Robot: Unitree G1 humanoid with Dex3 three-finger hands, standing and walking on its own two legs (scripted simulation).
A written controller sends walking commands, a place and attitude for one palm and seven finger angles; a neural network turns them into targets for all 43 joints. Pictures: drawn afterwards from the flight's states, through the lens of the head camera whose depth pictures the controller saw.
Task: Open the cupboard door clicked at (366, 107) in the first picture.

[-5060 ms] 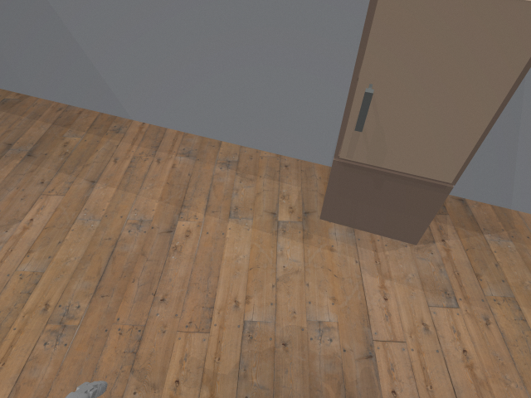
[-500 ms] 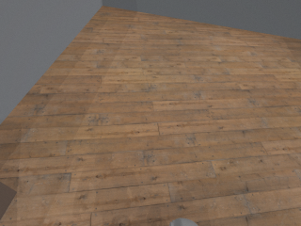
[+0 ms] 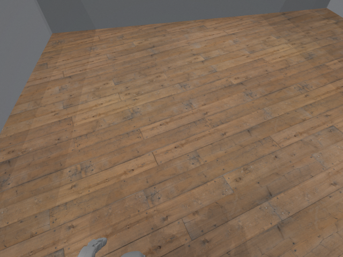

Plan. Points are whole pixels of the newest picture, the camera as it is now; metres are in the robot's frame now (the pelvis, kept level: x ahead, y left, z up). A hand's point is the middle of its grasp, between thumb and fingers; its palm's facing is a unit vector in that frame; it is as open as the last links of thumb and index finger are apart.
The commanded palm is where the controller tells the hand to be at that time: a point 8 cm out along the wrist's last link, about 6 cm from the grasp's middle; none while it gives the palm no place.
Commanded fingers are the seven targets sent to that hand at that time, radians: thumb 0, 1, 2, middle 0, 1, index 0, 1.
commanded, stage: turn to face it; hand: left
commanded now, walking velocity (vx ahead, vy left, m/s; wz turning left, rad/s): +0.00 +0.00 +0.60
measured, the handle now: out of the picture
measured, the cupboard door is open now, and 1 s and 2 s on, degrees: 0 0 0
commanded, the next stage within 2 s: none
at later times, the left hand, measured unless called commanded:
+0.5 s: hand out of the picture +0.00 +0.28 -0.17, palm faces +0.30 -0.92 -0.25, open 7.4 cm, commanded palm none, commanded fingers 0.00 0.90 0.90 -0.20 -0.30 -0.20 -0.30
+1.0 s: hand out of the picture -0.08 +0.16 -0.13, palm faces +0.55 -0.77 -0.31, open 7.4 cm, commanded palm none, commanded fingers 0.00 0.90 0.90 -0.20 -0.30 -0.20 -0.30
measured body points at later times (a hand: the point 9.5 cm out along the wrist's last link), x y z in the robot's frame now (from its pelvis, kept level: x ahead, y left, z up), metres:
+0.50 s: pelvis -0.01 +0.05 +0.01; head +0.02 +0.08 +0.46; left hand -0.02 +0.33 -0.15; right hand +0.10 -0.19 -0.12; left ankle +0.02 +0.11 -0.73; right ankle +0.00 -0.15 -0.64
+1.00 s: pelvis -0.03 -0.05 +0.01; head +0.00 -0.08 +0.46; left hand -0.11 +0.20 -0.11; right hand +0.16 -0.25 -0.15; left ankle -0.10 +0.09 -0.63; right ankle +0.01 -0.13 -0.73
